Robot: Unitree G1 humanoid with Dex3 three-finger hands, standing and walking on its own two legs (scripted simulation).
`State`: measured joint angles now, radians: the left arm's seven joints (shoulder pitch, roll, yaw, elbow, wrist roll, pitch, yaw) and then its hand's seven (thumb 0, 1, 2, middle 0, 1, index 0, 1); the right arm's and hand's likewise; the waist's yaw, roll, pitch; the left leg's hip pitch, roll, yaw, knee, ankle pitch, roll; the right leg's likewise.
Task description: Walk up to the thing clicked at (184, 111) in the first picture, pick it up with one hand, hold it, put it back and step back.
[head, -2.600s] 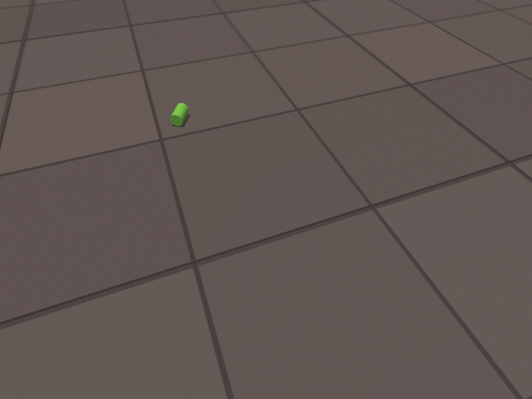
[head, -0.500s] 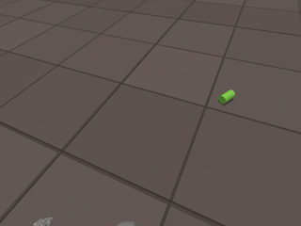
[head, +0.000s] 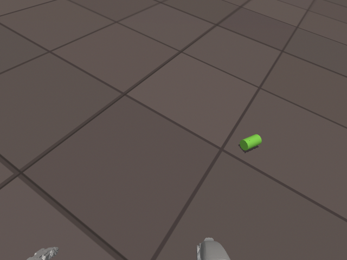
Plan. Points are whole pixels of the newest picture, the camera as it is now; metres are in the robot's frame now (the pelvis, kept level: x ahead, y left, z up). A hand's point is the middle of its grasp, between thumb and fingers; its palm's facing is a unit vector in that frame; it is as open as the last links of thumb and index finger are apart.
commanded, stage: walk up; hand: left
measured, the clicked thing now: (250, 142) +0.98 -0.65 -0.71
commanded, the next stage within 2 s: none
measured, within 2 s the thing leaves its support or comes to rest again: neither
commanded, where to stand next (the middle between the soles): +0.76 -1.00 m, yaw +29 degrees
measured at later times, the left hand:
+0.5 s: hand (141, 243) +0.19 +0.08 -0.14, palm faces +0.22 -0.91 -0.35, open 7.4 cm
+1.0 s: hand (217, 200) +0.32 -0.14 -0.15, palm faces +0.30 -0.88 -0.36, open 7.4 cm
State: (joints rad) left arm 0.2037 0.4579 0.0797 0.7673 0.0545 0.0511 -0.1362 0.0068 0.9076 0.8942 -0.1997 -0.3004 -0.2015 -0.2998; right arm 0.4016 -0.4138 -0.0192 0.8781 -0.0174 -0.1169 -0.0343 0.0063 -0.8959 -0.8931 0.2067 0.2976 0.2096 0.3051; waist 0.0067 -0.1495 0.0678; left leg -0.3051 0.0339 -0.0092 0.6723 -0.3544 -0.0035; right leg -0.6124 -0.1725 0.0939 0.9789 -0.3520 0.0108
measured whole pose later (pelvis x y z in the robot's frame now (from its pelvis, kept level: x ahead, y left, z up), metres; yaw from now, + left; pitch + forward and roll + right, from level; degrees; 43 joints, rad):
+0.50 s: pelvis +0.20 -0.22 +0.00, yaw +12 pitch -2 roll +0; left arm 0.31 0.45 0.11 0.74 0.06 0.05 -0.08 0.00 0.90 0.89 -0.20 -0.30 -0.20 -0.30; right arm 0.36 -0.42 -0.03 0.90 -0.01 -0.10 -0.06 0.01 -0.90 -0.89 0.20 0.30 0.21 0.30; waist 0.09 -0.07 0.06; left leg -0.46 0.01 0.14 0.69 -0.19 0.08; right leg -0.21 0.03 -0.24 0.67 -0.44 -0.11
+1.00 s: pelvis +0.34 -0.43 -0.01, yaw +19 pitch -1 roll -1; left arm 0.30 0.43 0.10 0.75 0.05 0.05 -0.08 0.00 0.91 0.89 -0.20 -0.30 -0.20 -0.30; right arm 0.29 -0.50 -0.06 0.99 -0.01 -0.06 -0.10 0.01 -0.90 -0.89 0.20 0.30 0.21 0.30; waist 0.04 -0.02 0.04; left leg -0.62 0.05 -0.01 1.15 -0.49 0.05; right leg -0.40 -0.07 -0.09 0.82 -0.41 0.00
